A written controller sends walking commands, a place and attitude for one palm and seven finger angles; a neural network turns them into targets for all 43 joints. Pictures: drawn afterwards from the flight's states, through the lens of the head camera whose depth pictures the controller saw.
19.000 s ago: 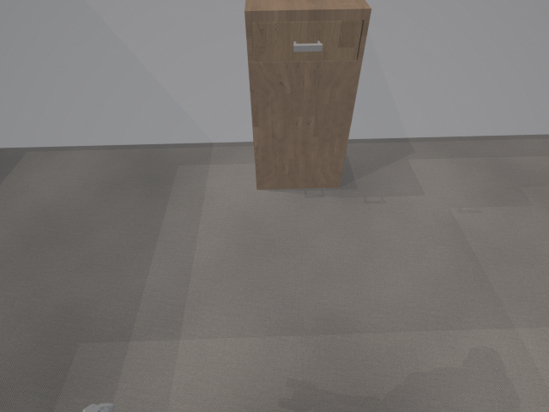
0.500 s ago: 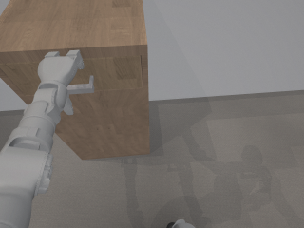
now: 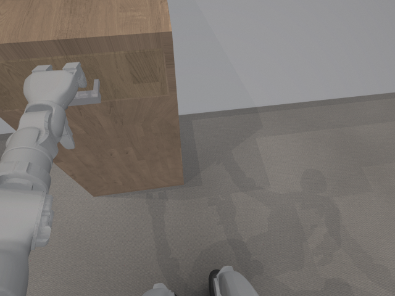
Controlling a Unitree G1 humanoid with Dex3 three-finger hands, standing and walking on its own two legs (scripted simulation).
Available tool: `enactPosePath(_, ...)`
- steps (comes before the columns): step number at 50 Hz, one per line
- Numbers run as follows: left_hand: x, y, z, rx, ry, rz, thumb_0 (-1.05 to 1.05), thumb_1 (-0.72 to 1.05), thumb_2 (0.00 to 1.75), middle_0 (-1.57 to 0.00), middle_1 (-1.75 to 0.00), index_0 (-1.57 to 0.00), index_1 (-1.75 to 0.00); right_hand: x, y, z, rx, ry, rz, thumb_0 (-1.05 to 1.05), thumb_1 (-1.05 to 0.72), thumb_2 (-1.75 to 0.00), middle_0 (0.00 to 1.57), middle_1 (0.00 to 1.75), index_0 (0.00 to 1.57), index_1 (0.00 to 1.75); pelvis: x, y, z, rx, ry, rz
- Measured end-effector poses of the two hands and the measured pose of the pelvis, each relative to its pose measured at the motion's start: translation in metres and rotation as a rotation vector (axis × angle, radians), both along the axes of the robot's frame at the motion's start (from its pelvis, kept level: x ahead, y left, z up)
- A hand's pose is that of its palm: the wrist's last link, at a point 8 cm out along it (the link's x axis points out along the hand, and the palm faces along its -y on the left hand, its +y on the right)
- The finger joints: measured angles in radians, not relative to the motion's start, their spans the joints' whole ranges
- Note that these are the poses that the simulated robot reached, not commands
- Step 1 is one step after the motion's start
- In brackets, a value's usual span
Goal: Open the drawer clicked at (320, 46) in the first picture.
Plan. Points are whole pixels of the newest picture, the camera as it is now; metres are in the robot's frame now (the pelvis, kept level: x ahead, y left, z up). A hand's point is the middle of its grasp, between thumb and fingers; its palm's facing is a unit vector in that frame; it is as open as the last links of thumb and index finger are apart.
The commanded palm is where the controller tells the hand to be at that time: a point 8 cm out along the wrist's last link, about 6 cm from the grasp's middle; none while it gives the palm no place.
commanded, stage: lower the fingers behind the handle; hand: left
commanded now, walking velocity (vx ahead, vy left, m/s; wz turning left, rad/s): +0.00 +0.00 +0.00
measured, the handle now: (75, 91) +0.56 +0.24 +0.04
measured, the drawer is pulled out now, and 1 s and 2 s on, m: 0.00 0.00 0.00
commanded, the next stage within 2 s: lift the fingers back up to retry in 0.86 s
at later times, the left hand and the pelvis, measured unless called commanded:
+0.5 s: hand (65, 105) +0.51 +0.25 +0.05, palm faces -0.02 +0.02 -1.00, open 13.8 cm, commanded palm +0.50 +0.24 +0.06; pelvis -0.01 +0.01 -0.02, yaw +1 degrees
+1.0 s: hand (65, 105) +0.51 +0.24 +0.04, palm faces -0.02 +0.02 -1.00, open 13.8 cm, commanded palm +0.50 +0.24 +0.07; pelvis -0.02 +0.00 -0.02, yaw +1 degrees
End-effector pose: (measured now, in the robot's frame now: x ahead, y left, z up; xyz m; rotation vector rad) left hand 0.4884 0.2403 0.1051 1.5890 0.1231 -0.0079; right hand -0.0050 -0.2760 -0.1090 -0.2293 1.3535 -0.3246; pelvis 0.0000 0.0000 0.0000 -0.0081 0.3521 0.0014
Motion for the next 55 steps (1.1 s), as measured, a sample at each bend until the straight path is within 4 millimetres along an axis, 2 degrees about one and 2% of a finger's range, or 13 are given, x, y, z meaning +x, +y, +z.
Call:
enactPosePath(8,0.005,0.006,-0.004,-0.013,-0.097,-0.012,0.0,-0.49,0.3,-0.36,-1.31,-0.35,-1.25,-0.013,0.004,-0.009,0.012,0.08,0.02,0.01,-0.91,-0.9,0.2,0.3,0.2,0.3,0.0,0.003,-0.009,-0.011,0.042,0.02)
enactPosePath(24,0.003,0.002,-0.005,-0.006,-0.062,0.033,0.0,-0.49,0.3,-0.32,-1.21,-0.28,-1.3,0.005,0.012,-0.013,0.015,-0.016,0.038,0.0,-0.91,-0.9,0.21,0.3,0.2,0.3,-0.012,0.007,-0.015,-0.012,0.037,0.019)
enactPosePath(32,0.005,0.002,-0.007,0.014,-0.085,0.017,0.0,-0.49,0.3,-0.32,-1.27,-0.31,-1.3,-0.009,0.012,-0.022,0.006,0.005,0.04,0.0,-0.91,-0.9,0.2,0.3,0.2,0.3,-0.02,0.008,-0.024,-0.012,0.054,0.023)
enactPosePath(43,0.004,0.001,-0.007,0.013,-0.078,0.035,0.0,-0.49,0.3,-0.31,-1.25,-0.3,-1.3,-0.03,0.014,-0.024,0.018,0.045,0.018,0.0,-0.91,-0.9,0.2,0.3,0.2,0.3,-0.025,0.006,-0.026,-0.012,0.059,0.023)
enactPosePath(55,0.004,0.001,-0.005,0.008,-0.055,0.029,0.0,-0.49,0.3,-0.3,-1.24,-0.3,-1.27,-0.033,0.011,-0.021,0.013,0.048,0.005,0.0,-0.91,-0.9,0.2,0.3,0.2,0.3,-0.022,0.004,-0.022,-0.011,0.053,0.02)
